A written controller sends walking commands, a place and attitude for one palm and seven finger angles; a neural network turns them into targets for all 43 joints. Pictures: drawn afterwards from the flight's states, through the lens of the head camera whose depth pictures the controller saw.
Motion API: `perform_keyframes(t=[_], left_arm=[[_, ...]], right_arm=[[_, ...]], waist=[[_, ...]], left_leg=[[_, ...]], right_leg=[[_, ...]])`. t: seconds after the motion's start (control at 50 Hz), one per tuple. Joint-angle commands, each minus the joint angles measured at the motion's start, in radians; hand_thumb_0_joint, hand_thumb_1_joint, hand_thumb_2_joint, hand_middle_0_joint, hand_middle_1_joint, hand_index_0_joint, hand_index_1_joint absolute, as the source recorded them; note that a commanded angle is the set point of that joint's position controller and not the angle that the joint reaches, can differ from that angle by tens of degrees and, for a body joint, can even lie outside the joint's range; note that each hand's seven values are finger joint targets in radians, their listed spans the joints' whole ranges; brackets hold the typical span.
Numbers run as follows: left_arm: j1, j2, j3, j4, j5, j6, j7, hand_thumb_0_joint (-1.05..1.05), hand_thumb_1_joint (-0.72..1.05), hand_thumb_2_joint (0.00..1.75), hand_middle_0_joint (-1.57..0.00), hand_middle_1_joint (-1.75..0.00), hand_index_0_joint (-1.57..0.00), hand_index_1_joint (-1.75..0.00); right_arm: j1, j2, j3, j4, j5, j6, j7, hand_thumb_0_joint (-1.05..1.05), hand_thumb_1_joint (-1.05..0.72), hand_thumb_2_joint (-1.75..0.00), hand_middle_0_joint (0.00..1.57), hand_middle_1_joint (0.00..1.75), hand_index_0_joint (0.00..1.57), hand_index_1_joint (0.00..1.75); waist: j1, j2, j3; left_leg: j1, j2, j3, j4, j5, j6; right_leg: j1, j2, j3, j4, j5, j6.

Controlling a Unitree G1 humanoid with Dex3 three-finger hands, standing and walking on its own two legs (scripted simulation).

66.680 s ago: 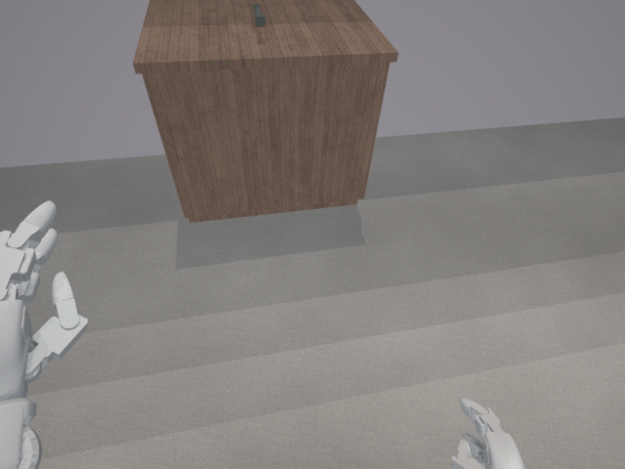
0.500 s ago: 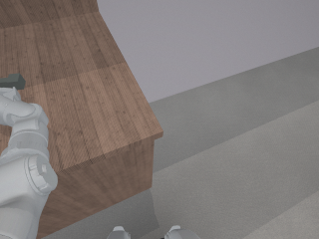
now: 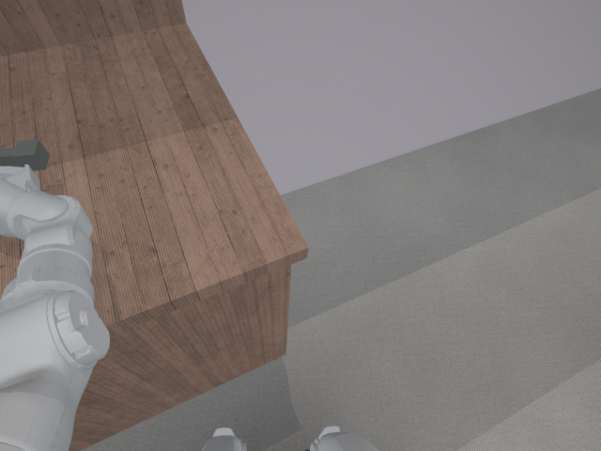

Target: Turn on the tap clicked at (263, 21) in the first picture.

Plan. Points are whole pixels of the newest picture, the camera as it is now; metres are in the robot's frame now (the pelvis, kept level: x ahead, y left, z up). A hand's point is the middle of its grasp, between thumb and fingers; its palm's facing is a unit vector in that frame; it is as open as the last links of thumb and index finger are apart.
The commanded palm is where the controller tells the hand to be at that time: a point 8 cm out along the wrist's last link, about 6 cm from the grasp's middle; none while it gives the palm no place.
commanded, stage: push the lever round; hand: left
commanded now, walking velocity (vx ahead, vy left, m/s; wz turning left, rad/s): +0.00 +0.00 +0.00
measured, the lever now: (32, 155) +0.50 +0.31 +0.10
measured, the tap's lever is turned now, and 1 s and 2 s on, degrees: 77 77 78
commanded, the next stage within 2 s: lift the hand up off the lever in 1.64 s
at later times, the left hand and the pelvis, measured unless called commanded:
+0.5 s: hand (29, 174) +0.48 +0.32 +0.09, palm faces +0.88 -0.44 -0.16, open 8.3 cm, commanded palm +0.49 +0.33 +0.10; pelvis +0.00 +0.00 +0.00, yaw +0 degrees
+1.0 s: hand (29, 173) +0.48 +0.32 +0.09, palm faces +0.89 -0.43 -0.15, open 8.3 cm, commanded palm +0.49 +0.32 +0.10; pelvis +0.01 +0.00 +0.00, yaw +0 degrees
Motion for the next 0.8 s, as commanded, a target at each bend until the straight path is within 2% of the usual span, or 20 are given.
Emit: perform_keyframes(t=[0.0, 0.08, 0.1, 0.16, 0.22, 0.26, 0.36, 0.4, 0.46, 0.48, 0.5, 0.54, 0.56, 0.6, 0.62, 0.68, 0.72, 0.78], left_arm=[[-0.583, 0.410, -0.085, -0.293, 0.081, -0.094, -0.089, 0.00, 0.90, 0.90, -0.15, -0.15, -0.15, -0.15], [-0.575, 0.409, -0.091, -0.284, 0.082, -0.089, -0.091, 0.00, 0.90, 0.90, -0.15, -0.15, -0.15, -0.15], [-0.585, 0.427, -0.077, -0.291, 0.081, -0.091, -0.090, 0.00, 0.90, 0.90, -0.15, -0.15, -0.15, -0.15], [-0.590, 0.382, -0.114, -0.284, 0.085, -0.091, -0.087, 0.00, 0.90, 0.90, -0.15, -0.15, -0.15, -0.15], [-0.593, 0.382, -0.114, -0.285, 0.080, -0.095, -0.084, 0.00, 0.90, 0.90, -0.15, -0.15, -0.15, -0.15], [-0.588, 0.397, -0.104, -0.281, 0.078, -0.095, -0.080, 0.00, 0.90, 0.90, -0.15, -0.15, -0.15, -0.15], [-0.592, 0.362, -0.133, -0.278, 0.074, -0.092, -0.084, 0.00, 0.90, 0.90, -0.15, -0.15, -0.15, -0.15], [-0.601, 0.359, -0.132, -0.281, 0.074, -0.096, -0.083, 0.00, 0.90, 0.90, -0.15, -0.15, -0.15, -0.15], [-0.585, 0.371, -0.123, -0.289, 0.066, -0.094, -0.084, 0.00, 0.90, 0.90, -0.15, -0.15, -0.15, -0.15], [-0.572, 0.378, -0.117, -0.278, 0.066, -0.089, -0.085, 0.00, 0.90, 0.90, -0.15, -0.15, -0.15, -0.15], [-0.588, 0.377, -0.118, -0.296, 0.064, -0.094, -0.087, 0.00, 0.90, 0.90, -0.15, -0.15, -0.15, -0.15], [-0.582, 0.371, -0.124, -0.293, 0.068, -0.094, -0.088, 0.00, 0.90, 0.90, -0.15, -0.15, -0.15, -0.15], [-0.571, 0.368, -0.124, -0.280, 0.067, -0.090, -0.088, 0.00, 0.90, 0.90, -0.15, -0.15, -0.15, -0.15], [-0.576, 0.392, -0.103, -0.295, 0.066, -0.092, -0.090, 0.00, 0.90, 0.90, -0.15, -0.15, -0.15, -0.15], [-0.584, 0.380, -0.121, -0.304, 0.069, -0.093, -0.091, 0.00, 0.90, 0.90, -0.15, -0.15, -0.15, -0.15], [-0.570, 0.358, -0.133, -0.293, 0.068, -0.091, -0.092, 0.00, 0.90, 0.90, -0.15, -0.15, -0.15, -0.15], [-0.587, 0.363, -0.127, -0.317, 0.067, -0.098, -0.088, 0.00, 0.90, 0.90, -0.15, -0.15, -0.15, -0.15], [-0.569, 0.336, -0.141, -0.298, 0.065, -0.096, -0.088, 0.00, 0.90, 0.90, -0.15, -0.15, -0.15, -0.15]], right_arm=[[0.119, -0.166, -0.050, -0.051, 0.003, -0.019, -0.016, 0.00, -0.90, -0.90, 0.20, 0.30, 0.20, 0.30], [0.112, -0.165, -0.047, -0.056, 0.005, -0.018, -0.018, 0.00, -0.90, -0.90, 0.20, 0.30, 0.20, 0.30], [0.112, -0.166, -0.050, -0.050, 0.005, -0.015, -0.017, 0.00, -0.90, -0.90, 0.20, 0.30, 0.20, 0.30], [0.114, -0.165, -0.049, -0.051, 0.003, -0.020, -0.017, 0.00, -0.90, -0.90, 0.20, 0.30, 0.20, 0.30], [0.112, -0.167, -0.048, -0.053, 0.003, -0.023, -0.018, 0.00, -0.90, -0.90, 0.20, 0.30, 0.20, 0.30], [0.108, -0.166, -0.049, -0.052, 0.004, -0.022, -0.020, 0.00, -0.90, -0.90, 0.20, 0.30, 0.20, 0.30], [0.112, -0.168, -0.048, -0.053, 0.005, -0.026, -0.020, 0.00, -0.90, -0.90, 0.20, 0.30, 0.20, 0.30], [0.113, -0.168, -0.049, -0.047, 0.005, -0.026, -0.020, 0.00, -0.90, -0.90, 0.20, 0.30, 0.20, 0.30], [0.112, -0.166, -0.047, -0.050, 0.006, -0.028, -0.022, 0.00, -0.90, -0.90, 0.20, 0.30, 0.20, 0.30], [0.106, -0.165, -0.046, -0.051, 0.009, -0.025, -0.023, 0.00, -0.90, -0.90, 0.20, 0.30, 0.20, 0.30], [0.111, -0.169, -0.049, -0.046, 0.009, -0.023, -0.023, 0.00, -0.90, -0.90, 0.20, 0.30, 0.20, 0.30], [0.115, -0.165, -0.046, -0.050, 0.008, -0.024, -0.022, 0.00, -0.90, -0.90, 0.20, 0.30, 0.20, 0.30], [0.112, -0.167, -0.047, -0.049, 0.009, -0.024, -0.022, 0.00, -0.90, -0.90, 0.20, 0.30, 0.20, 0.30], [0.113, -0.168, -0.047, -0.047, 0.008, -0.021, -0.024, 0.00, -0.90, -0.90, 0.20, 0.30, 0.20, 0.30], [0.109, -0.166, -0.048, -0.052, 0.010, -0.022, -0.024, 0.00, -0.90, -0.90, 0.20, 0.30, 0.20, 0.30], [0.111, -0.167, -0.048, -0.051, 0.009, -0.024, -0.024, 0.00, -0.90, -0.90, 0.20, 0.30, 0.20, 0.30], [0.115, -0.167, -0.049, -0.049, 0.008, -0.024, -0.023, 0.00, -0.90, -0.90, 0.20, 0.30, 0.20, 0.30], [0.110, -0.164, -0.047, -0.051, 0.007, -0.028, -0.023, 0.00, -0.90, -0.90, 0.20, 0.30, 0.20, 0.30]], waist=[[-0.049, 0.069, -0.351], [-0.051, 0.072, -0.331], [-0.047, 0.092, -0.345], [-0.057, 0.091, -0.330], [-0.055, 0.091, -0.332], [-0.054, 0.088, -0.339], [-0.056, 0.094, -0.333], [-0.057, 0.108, -0.332], [-0.054, 0.073, -0.346], [-0.054, 0.070, -0.331], [-0.055, 0.079, -0.351], [-0.053, 0.089, -0.342], [-0.057, 0.065, -0.336], [-0.051, 0.067, -0.343], [-0.055, 0.087, -0.348], [-0.057, 0.076, -0.328], [-0.056, 0.089, -0.355], [-0.058, 0.089, -0.332]], left_leg=[[0.071, -0.029, 0.048, -0.061, 0.005, 0.060], [0.053, -0.029, 0.051, -0.060, -0.003, 0.059], [0.061, -0.029, 0.049, -0.056, -0.002, 0.059], [0.100, -0.028, 0.048, -0.074, -0.007, 0.063], [0.109, -0.029, 0.048, -0.078, -0.015, 0.064], [0.085, -0.028, 0.049, -0.070, -0.022, 0.063], [0.110, -0.027, 0.047, -0.083, -0.023, 0.063], [0.129, -0.028, 0.047, -0.088, -0.020, 0.063], [0.087, -0.027, 0.050, -0.071, -0.012, 0.061], [0.067, -0.027, 0.051, -0.067, -0.014, 0.060], [0.084, -0.026, 0.050, -0.068, -0.006, 0.060], [0.091, -0.027, 0.049, -0.076, 0.002, 0.060], [0.086, -0.027, 0.050, -0.074, -0.006, 0.062], [0.074, -0.028, 0.051, -0.068, 0.000, 0.061], [0.089, -0.029, 0.052, -0.073, 0.002, 0.061], [0.100, -0.029, 0.053, -0.079, 0.000, 0.063], [0.125, -0.030, 0.051, -0.080, 0.013, 0.063], [0.123, -0.031, 0.051, -0.082, 0.008, 0.063]], right_leg=[[0.293, -0.088, 0.226, -0.192, 0.135, 0.120], [0.298, -0.094, 0.241, -0.199, 0.126, 0.123], [0.297, -0.095, 0.241, -0.198, 0.127, 0.121], [0.249, -0.077, 0.208, -0.198, 0.086, 0.113], [0.236, -0.071, 0.204, -0.200, 0.058, 0.111], [0.258, -0.080, 0.223, -0.207, 0.056, 0.115], [0.233, -0.070, 0.206, -0.206, 0.035, 0.108], [0.221, -0.066, 0.197, -0.208, 0.038, 0.103], [0.276, -0.084, 0.231, -0.207, 0.091, 0.118], [0.287, -0.090, 0.240, -0.212, 0.095, 0.121], [0.284, -0.087, 0.234, -0.206, 0.106, 0.117], [0.279, -0.083, 0.222, -0.200, 0.119, 0.115], [0.275, -0.082, 0.221, -0.202, 0.106, 0.118], [0.296, -0.089, 0.233, -0.202, 0.128, 0.119], [0.291, -0.088, 0.231, -0.204, 0.129, 0.120], [0.271, -0.080, 0.217, -0.205, 0.114, 0.117], [0.267, -0.077, 0.207, -0.195, 0.138, 0.115], [0.255, -0.074, 0.207, -0.198, 0.128, 0.114]])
